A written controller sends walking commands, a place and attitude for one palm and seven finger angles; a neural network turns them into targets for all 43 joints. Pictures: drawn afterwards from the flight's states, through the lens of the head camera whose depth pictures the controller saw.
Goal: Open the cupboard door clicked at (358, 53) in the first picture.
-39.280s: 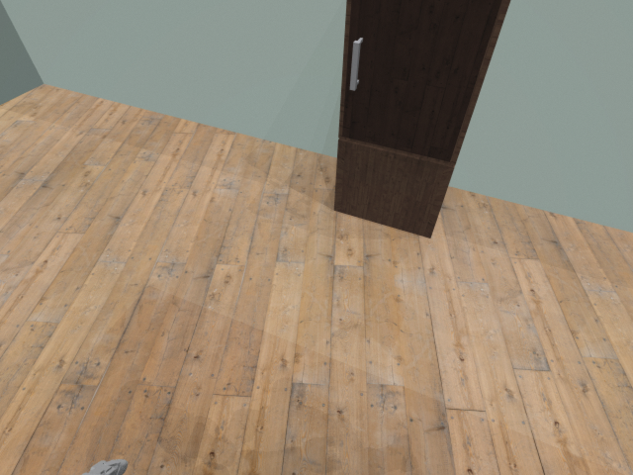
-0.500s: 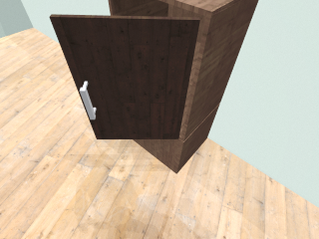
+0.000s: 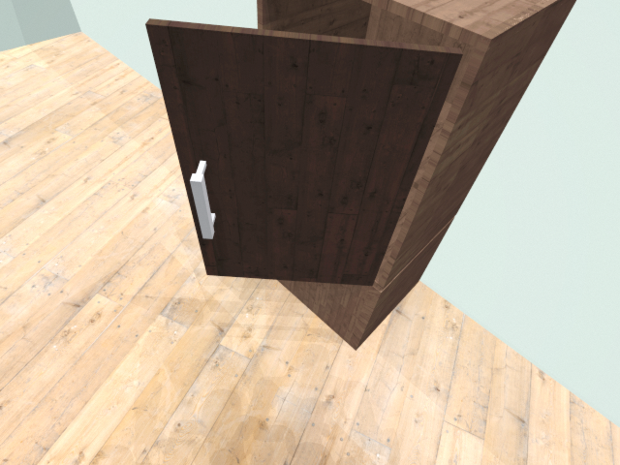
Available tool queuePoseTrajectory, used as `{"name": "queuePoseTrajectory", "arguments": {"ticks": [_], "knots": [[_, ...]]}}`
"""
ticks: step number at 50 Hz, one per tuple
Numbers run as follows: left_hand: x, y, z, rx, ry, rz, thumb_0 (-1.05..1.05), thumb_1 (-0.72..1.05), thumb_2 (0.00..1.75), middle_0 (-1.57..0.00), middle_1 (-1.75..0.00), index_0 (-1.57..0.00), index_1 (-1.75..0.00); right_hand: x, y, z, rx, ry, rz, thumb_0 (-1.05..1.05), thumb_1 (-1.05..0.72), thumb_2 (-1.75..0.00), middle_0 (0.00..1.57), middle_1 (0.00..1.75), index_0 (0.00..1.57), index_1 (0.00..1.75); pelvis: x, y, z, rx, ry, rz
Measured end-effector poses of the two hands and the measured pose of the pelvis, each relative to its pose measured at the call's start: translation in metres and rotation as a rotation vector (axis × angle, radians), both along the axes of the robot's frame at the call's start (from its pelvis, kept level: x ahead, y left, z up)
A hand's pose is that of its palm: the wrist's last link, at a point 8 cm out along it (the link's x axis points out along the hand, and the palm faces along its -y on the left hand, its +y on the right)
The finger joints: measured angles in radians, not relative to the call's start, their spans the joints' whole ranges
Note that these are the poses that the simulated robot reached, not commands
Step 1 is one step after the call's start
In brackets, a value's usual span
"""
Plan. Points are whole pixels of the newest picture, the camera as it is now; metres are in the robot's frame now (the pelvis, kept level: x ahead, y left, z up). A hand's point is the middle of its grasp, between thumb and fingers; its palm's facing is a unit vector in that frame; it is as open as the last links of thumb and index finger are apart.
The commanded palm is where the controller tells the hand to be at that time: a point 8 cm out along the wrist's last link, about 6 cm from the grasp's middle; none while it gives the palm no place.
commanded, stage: come to a stop and stand still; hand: left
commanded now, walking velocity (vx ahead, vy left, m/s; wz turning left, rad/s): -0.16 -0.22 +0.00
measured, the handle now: (205, 201) +0.54 +0.24 -0.04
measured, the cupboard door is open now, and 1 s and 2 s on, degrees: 42 42 42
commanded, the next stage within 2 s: look again from close up in 1.00 s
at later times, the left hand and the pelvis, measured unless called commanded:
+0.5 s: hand out of the picture +0.08 +0.14 -0.16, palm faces -0.02 -0.97 -0.22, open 7.3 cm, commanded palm none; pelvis +0.00 -0.03 +0.01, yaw +0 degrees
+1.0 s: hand out of the picture -0.04 +0.08 -0.16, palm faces +0.06 -0.99 -0.16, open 7.3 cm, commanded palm none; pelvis +0.00 -0.07 +0.01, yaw +1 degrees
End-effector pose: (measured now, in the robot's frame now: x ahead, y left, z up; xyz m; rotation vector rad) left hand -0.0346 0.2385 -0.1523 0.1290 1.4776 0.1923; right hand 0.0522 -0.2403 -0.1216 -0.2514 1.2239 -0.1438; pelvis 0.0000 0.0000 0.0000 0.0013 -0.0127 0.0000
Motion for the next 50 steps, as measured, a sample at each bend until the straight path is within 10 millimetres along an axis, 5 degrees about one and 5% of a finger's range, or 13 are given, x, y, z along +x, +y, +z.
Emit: {"name": "queuePoseTrajectory", "arguments": {"ticks": [9,22,33,50], "knots": [[0.067,0.002,0.012,-0.007,-0.136,-0.021,0.01,0.91,0.90,-0.19,-0.30,-0.20,-0.29,-0.017,0.025,0.004,0.019,0.095,-0.032,0.01,-0.94,-0.90,0.21,0.30,0.21,0.30,0.011,0.008,0.013,-0.006,0.013,0.016],[0.108,-0.036,0.019,0.020,-0.221,-0.103,0.01,0.92,0.90,-0.20,-0.30,-0.20,-0.29,-0.050,-0.005,-0.017,0.076,0.144,-0.119,0.01,-0.92,-0.90,0.21,0.30,0.20,0.30,0.003,-0.024,0.005,0.014,0.031,-0.011],[0.083,-0.061,0.025,0.030,-0.231,-0.074,0.00,0.94,0.90,-0.20,-0.30,-0.21,-0.29,-0.059,-0.026,-0.016,0.103,0.150,-0.106,0.01,-0.91,-0.90,0.20,0.29,0.20,0.30,0.000,-0.053,0.010,0.016,-0.004,0.002],[-0.009,-0.105,0.018,-0.045,-0.023,0.010,0.01,0.92,0.90,-0.20,-0.30,-0.20,-0.29,-0.066,-0.039,-0.013,0.102,0.201,-0.061,0.01,-0.91,-0.90,0.20,0.29,0.20,0.30,-0.004,-0.071,0.014,0.009,-0.008,0.016]]}}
